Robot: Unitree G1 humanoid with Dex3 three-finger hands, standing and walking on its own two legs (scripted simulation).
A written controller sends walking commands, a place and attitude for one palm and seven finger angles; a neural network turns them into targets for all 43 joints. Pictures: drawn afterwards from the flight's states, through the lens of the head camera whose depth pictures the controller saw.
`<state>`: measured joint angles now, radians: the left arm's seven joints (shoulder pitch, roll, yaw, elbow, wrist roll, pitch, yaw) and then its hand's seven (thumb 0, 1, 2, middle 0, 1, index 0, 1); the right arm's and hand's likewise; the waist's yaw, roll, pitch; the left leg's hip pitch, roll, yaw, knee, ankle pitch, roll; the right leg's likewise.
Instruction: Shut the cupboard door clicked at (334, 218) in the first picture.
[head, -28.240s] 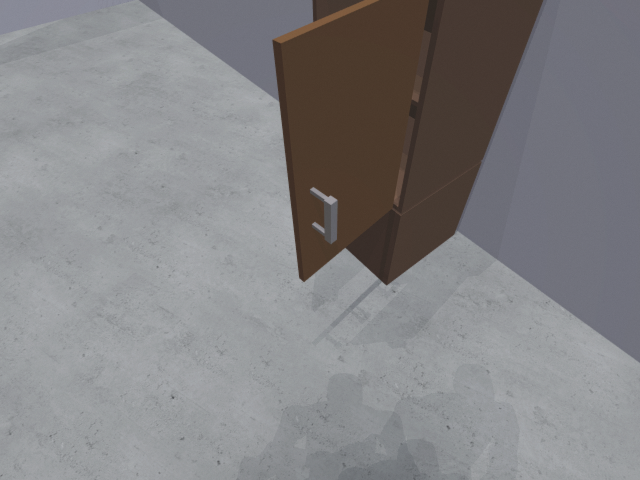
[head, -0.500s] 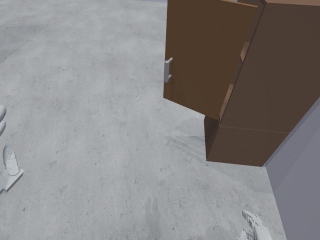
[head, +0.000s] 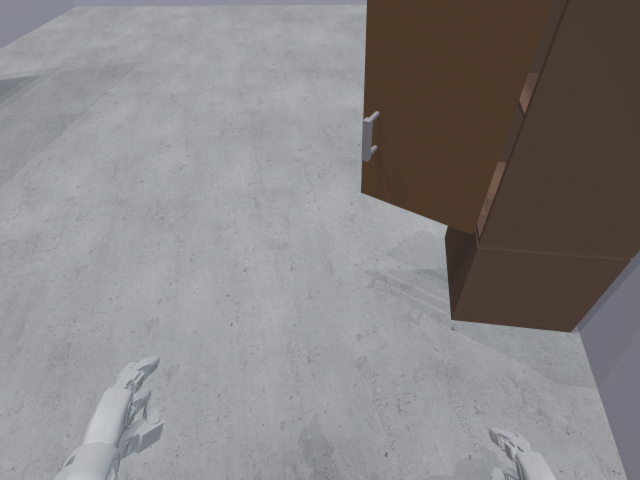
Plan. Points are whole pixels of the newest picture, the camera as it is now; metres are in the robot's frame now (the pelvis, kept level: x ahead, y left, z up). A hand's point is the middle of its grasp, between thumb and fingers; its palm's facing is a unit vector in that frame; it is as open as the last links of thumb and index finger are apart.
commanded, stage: let the arm hang, fingers relaxed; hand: left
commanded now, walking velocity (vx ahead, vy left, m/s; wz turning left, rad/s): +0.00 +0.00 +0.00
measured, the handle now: (370, 136) +0.96 -0.07 -0.10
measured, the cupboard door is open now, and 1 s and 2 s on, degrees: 65 65 65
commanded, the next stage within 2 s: look to check the result in 0.94 s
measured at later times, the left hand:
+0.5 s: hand out of the picture -0.07 +0.20 -0.16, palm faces +0.00 -0.98 -0.21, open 7.3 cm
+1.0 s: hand out of the picture -0.01 +0.18 -0.16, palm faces -0.01 -0.99 -0.17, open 7.3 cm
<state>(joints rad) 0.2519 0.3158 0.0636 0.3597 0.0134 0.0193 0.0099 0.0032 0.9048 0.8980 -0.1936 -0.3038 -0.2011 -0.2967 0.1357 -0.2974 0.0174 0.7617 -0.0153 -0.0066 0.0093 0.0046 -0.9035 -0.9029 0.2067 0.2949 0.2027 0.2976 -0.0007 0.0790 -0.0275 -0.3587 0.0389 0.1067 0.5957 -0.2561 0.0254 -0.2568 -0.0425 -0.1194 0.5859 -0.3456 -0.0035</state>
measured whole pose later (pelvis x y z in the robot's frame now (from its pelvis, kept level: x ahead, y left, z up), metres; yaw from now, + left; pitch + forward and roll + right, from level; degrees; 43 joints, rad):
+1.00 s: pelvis +0.00 +0.02 +0.01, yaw -2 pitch -1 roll +0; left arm 0.31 0.13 0.01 1.14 0.02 0.00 0.03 0.01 0.92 0.90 -0.19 -0.30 -0.20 -0.30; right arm 0.31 -0.13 -0.01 1.14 -0.02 0.01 -0.03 0.00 -0.91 -0.90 0.20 0.29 0.20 0.30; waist -0.02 0.00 0.02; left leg -0.22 0.01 0.16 0.40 -0.17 0.05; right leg -0.14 -0.05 -0.08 0.41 -0.25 0.02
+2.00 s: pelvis +0.02 +0.03 -0.01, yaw +9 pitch +0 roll -1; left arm 0.19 0.22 0.06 0.98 0.02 0.05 0.03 0.00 0.91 0.90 -0.20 -0.30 -0.20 -0.30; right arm 0.23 -0.19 -0.04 0.99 -0.03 0.04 0.00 0.00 -0.91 -0.90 0.20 0.29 0.20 0.30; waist -0.03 -0.03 0.11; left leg -0.38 -0.01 0.08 0.71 -0.31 0.07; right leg -0.29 -0.11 -0.14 0.88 -0.54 0.04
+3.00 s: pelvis +0.20 +0.14 +0.00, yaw +44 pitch +0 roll +1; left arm 0.25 0.21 0.06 0.94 0.03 0.00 0.01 0.01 0.91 0.90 -0.19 -0.30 -0.20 -0.30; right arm 0.13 -0.19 -0.01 0.92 -0.03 -0.03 -0.02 0.00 -0.91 -0.90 0.20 0.29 0.20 0.30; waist 0.04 -0.02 0.11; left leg -0.26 -0.03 0.09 0.53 -0.28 0.06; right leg -0.55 -0.13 -0.03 1.02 -0.33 0.06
